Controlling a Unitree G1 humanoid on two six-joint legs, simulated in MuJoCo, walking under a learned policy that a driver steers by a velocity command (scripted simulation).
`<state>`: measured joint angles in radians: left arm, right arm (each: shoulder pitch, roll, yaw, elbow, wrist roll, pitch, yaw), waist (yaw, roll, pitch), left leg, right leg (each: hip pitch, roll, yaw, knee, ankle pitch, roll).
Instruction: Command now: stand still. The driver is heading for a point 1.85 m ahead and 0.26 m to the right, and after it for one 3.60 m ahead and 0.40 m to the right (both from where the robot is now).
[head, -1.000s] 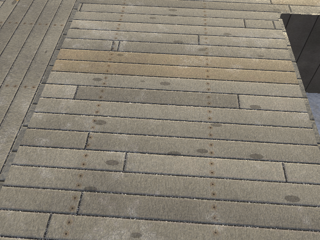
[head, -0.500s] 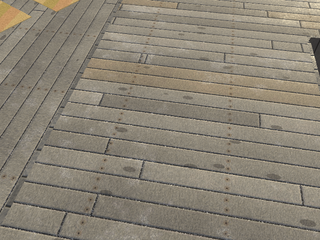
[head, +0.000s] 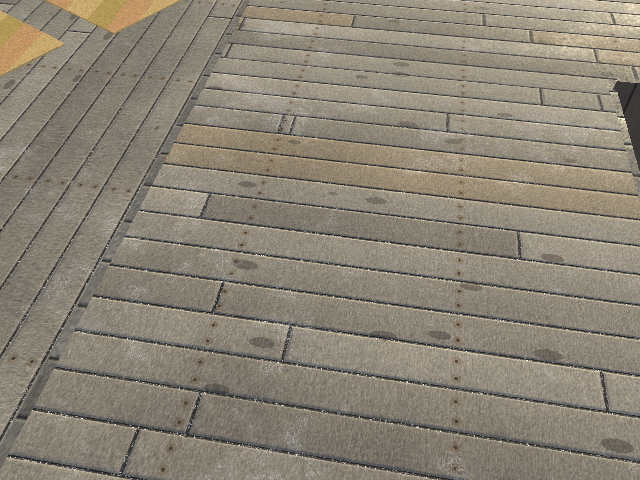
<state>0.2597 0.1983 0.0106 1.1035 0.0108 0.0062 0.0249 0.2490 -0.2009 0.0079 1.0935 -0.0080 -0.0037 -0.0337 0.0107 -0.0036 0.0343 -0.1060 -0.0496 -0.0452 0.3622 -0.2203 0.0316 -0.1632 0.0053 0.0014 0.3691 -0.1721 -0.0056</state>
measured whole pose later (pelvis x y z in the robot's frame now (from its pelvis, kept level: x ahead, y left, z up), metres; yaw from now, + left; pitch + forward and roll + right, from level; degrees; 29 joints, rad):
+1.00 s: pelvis +0.01 -0.01 +0.00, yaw +0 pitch -1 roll +0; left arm 0.30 0.14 0.00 1.16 0.01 0.00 0.04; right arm 0.32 -0.14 0.01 1.16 -0.01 -0.01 -0.05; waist 0.01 0.00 0.03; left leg -0.11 -0.04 -0.05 0.40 -0.26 0.02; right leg -0.17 0.02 0.00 0.41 -0.21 -0.02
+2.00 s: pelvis +0.44 -0.02 +0.00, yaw -1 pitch -1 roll +1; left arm 0.16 0.19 0.04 0.94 0.03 -0.04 -0.03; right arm 0.44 -0.17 -0.04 1.09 -0.01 -0.10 0.00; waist -0.03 -0.03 0.04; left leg -0.04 -0.11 0.10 0.23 -0.20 0.12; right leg -0.63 -0.12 -0.01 0.94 -0.12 -0.04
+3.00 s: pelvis +1.01 -0.02 +0.00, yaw -5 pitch +0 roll +0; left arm 0.30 0.21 0.06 0.99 0.03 -0.04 -0.01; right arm 0.27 -0.20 -0.06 0.98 -0.02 -0.10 0.00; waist 0.01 -0.03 0.05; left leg -0.18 -0.04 0.18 0.36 -0.18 0.09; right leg -0.49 -0.06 0.01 1.14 -0.26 -0.09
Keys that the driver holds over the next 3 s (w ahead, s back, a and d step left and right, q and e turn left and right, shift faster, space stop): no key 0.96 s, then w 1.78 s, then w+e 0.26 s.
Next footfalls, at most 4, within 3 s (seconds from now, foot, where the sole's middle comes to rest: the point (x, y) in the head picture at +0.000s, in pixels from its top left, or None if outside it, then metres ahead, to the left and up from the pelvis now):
1.70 left None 0.44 0.03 -0.78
2.24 right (394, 380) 0.76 -0.13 -0.78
2.80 left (321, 276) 1.07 0.04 -0.78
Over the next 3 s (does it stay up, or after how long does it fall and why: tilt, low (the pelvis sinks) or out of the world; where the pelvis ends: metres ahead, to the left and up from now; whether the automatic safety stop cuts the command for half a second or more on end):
stays up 1.01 -0.02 0.00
